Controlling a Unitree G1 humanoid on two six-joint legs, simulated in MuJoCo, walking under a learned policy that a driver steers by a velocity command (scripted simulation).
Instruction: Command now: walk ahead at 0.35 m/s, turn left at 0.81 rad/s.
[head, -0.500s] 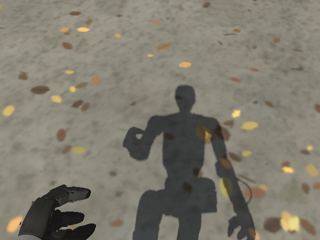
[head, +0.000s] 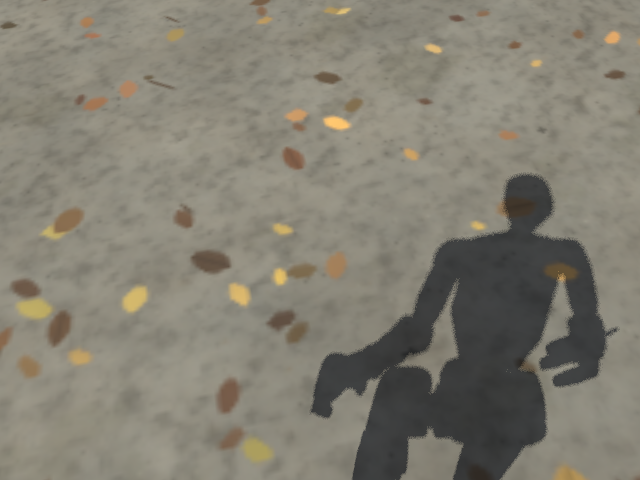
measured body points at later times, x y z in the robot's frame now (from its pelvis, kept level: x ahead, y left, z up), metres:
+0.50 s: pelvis +0.21 -0.07 +0.03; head +0.24 -0.05 +0.48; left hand +0.24 +0.25 -0.05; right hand +0.50 -0.25 -0.05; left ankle +0.13 +0.02 -0.61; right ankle +0.34 -0.14 -0.70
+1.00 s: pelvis +0.21 -0.03 +0.04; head +0.20 +0.03 +0.49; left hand +0.08 +0.28 -0.06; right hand +0.53 -0.08 -0.03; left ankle +0.14 +0.04 -0.70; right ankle +0.36 -0.09 -0.64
